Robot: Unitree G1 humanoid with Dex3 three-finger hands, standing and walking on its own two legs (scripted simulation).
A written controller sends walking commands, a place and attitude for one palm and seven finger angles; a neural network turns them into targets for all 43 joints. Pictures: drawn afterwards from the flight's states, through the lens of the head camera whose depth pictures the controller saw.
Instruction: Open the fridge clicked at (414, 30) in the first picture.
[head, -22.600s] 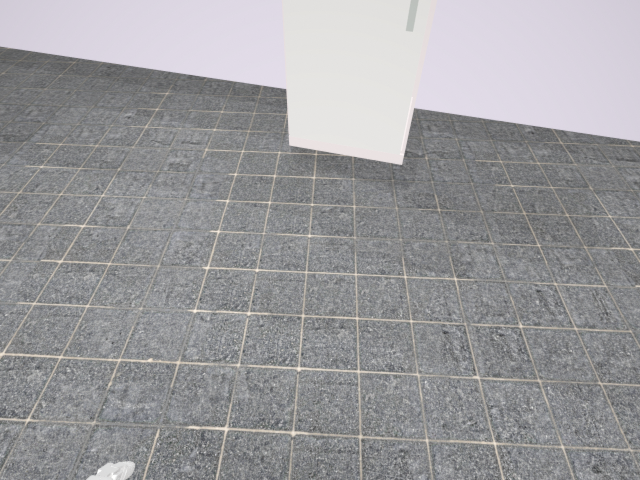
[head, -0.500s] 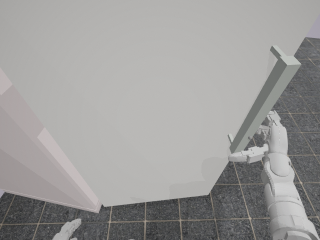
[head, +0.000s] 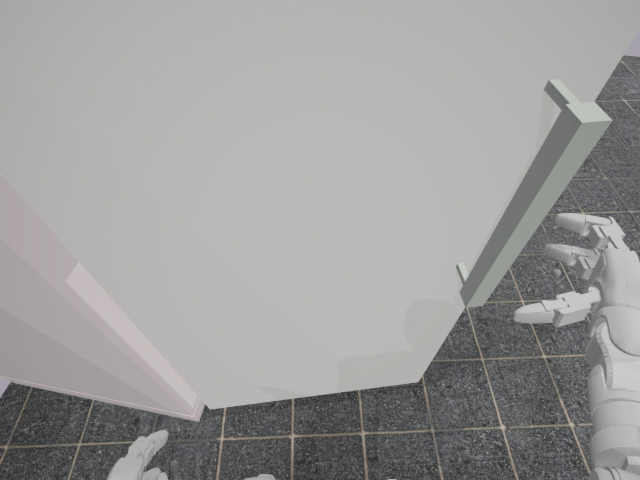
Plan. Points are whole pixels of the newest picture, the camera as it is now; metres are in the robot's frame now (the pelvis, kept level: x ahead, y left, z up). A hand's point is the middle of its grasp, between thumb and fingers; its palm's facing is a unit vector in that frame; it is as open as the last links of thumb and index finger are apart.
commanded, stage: slip the hand off the handle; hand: right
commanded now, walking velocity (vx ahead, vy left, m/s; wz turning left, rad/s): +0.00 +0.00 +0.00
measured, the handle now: (504, 216) +0.42 -0.18 +0.12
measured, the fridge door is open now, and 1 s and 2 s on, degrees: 72 72 72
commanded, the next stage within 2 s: draw the hand back to the body in 0.70 s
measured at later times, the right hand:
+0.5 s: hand (589, 344) +0.29 -0.27 +0.05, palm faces +0.23 +0.95 -0.19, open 14.7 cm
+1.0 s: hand (612, 374) +0.24 -0.26 +0.09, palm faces +0.01 +1.00 -0.09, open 14.7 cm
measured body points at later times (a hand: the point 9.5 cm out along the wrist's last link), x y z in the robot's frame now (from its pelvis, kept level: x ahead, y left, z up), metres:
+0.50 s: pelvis +0.00 -0.01 +0.00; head +0.02 -0.02 +0.45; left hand +0.17 +0.23 -0.08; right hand +0.27 -0.32 +0.07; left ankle +0.00 +0.12 -0.70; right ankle +0.02 -0.11 -0.70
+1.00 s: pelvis +0.00 +0.00 +0.00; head +0.01 +0.00 +0.45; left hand +0.17 +0.24 -0.08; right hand +0.24 -0.31 +0.10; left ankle +0.00 +0.12 -0.70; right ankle +0.02 -0.11 -0.70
